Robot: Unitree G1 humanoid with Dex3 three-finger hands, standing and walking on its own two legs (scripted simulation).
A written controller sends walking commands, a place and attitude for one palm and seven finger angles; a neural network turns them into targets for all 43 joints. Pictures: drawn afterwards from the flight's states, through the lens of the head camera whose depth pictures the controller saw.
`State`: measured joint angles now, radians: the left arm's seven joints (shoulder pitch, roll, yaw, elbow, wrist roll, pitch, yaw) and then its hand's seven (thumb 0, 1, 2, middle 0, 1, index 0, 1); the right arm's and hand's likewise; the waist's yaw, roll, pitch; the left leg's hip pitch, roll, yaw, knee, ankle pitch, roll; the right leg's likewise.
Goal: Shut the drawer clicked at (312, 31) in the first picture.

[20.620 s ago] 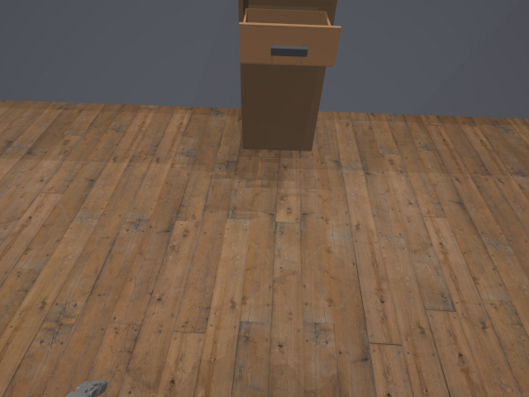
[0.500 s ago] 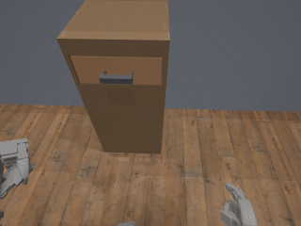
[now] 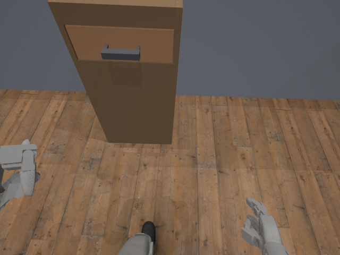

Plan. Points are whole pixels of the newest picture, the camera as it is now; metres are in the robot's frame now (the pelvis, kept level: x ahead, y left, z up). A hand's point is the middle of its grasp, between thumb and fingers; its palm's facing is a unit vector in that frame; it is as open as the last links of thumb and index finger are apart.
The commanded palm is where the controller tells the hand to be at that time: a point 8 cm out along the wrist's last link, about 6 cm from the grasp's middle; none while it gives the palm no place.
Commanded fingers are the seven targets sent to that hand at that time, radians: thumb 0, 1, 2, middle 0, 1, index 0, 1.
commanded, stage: stop stepping back and stand still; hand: left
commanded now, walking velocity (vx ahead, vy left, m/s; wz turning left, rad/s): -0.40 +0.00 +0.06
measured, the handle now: (121, 50) +0.75 +0.25 -0.01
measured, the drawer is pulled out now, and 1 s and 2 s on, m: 0.00 0.00 0.00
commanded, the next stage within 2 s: let the arm hang, fingers relaxed in 0.72 s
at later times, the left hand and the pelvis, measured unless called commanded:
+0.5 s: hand out of the picture +0.19 +0.26 +0.20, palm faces +0.25 -0.88 -0.41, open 3.3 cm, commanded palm +0.12 +0.32 +0.19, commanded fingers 0.00 0.90 0.90 -1.40 -1.60 -1.40 -1.60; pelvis -0.02 +0.04 +0.02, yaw -2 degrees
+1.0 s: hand (66, 243) +0.14 +0.26 -0.09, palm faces +0.07 -0.95 -0.31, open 3.1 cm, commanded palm none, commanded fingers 0.00 0.90 0.90 -1.00 -1.17 -1.00 -1.17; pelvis -0.04 +0.05 -0.01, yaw +2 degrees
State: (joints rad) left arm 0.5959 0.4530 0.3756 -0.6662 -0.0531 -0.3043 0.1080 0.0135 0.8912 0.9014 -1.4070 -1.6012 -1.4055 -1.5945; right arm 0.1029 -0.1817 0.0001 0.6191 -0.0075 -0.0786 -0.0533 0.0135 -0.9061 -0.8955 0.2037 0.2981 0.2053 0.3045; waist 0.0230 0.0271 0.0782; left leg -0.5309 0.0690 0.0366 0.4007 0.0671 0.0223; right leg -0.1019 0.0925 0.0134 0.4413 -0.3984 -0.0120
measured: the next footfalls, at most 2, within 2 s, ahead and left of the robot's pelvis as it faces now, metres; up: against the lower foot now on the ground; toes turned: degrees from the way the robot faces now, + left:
left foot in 0.24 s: +0.12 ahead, +0.11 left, +0.00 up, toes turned +2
right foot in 0.66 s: +0.01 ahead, -0.06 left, +0.00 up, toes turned +3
